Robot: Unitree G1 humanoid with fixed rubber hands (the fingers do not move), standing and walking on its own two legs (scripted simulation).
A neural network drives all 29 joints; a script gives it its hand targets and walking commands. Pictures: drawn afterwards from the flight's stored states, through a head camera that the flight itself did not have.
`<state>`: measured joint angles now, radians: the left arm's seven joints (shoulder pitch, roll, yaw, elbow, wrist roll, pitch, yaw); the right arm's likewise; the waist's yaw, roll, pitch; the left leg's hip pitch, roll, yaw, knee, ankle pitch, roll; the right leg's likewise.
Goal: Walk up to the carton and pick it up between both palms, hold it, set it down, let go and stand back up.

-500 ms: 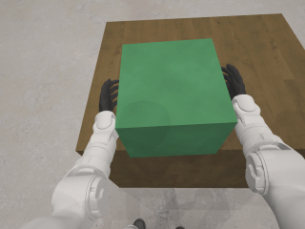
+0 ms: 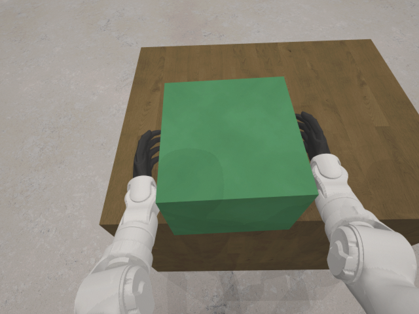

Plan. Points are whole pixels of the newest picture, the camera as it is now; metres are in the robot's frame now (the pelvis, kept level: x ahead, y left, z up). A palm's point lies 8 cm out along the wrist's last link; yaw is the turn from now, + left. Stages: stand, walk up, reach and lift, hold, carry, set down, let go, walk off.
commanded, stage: reach and lift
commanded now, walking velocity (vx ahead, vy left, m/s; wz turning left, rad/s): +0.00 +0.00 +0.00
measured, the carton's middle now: (227, 157) +0.43 +0.03 +0.00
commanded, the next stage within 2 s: none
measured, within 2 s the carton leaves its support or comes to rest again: leaves its support in 0.78 s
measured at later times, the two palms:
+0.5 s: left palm (144, 171) +0.37 +0.19 +0.02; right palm (317, 151) +0.44 -0.15 +0.04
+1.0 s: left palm (143, 172) +0.36 +0.19 +0.02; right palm (318, 153) +0.43 -0.15 +0.04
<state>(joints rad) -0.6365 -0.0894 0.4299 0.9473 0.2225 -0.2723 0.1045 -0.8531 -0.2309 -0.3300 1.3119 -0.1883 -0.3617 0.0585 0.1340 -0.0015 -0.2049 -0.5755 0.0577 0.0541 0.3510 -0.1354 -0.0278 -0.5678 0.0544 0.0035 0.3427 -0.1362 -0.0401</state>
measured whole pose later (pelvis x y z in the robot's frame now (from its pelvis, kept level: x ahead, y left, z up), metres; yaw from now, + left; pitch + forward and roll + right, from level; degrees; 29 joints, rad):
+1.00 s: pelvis -0.01 +0.00 +0.00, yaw +0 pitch +22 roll +0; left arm -0.65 -0.03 0.31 1.03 0.07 -0.36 0.13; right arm -0.86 -0.24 -0.16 1.36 -0.04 -0.45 0.00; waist 0.11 -0.01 -0.23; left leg -0.62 0.06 0.05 0.36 -0.12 -0.02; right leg -0.60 0.06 -0.01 0.33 -0.11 -0.04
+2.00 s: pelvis -0.03 +0.02 +0.01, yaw +4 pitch +0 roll +0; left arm -0.53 0.00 0.25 0.53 0.10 0.25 0.05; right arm -0.64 -0.12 -0.18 0.85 0.08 0.07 -0.05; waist 0.00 -0.07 -0.08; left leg -0.21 0.01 0.01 0.34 -0.13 0.00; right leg -0.17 0.01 -0.04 0.32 -0.15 -0.01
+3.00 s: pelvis -0.02 +0.03 +0.01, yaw +4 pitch -3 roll -1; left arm -0.44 0.01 0.24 0.11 0.12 0.57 0.01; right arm -0.52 -0.11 -0.08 0.47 0.19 0.30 -0.14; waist -0.06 -0.07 -0.04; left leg -0.12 0.00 0.00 0.33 -0.16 0.01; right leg -0.07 0.00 -0.05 0.28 -0.16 0.00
